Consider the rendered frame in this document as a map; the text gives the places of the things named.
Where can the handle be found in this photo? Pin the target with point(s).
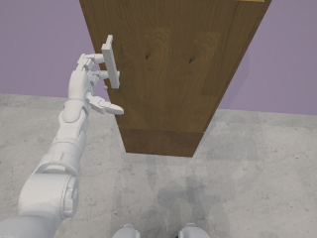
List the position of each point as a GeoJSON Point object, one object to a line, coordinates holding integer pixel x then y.
{"type": "Point", "coordinates": [108, 56]}

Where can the right robot shin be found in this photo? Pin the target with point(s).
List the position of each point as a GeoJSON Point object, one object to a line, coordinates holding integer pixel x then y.
{"type": "Point", "coordinates": [189, 225]}

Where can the left robot forearm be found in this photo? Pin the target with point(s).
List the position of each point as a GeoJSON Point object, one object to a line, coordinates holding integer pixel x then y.
{"type": "Point", "coordinates": [68, 145]}

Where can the robot left thigh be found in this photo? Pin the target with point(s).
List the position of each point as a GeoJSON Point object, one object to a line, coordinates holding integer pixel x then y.
{"type": "Point", "coordinates": [127, 233]}

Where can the left robot upper arm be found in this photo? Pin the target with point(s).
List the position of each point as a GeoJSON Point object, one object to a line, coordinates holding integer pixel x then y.
{"type": "Point", "coordinates": [47, 200]}

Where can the left robot hand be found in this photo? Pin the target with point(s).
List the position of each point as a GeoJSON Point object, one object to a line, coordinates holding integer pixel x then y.
{"type": "Point", "coordinates": [83, 79]}

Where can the cupboard door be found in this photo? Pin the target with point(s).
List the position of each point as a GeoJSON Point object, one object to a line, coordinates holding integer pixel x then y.
{"type": "Point", "coordinates": [174, 56]}

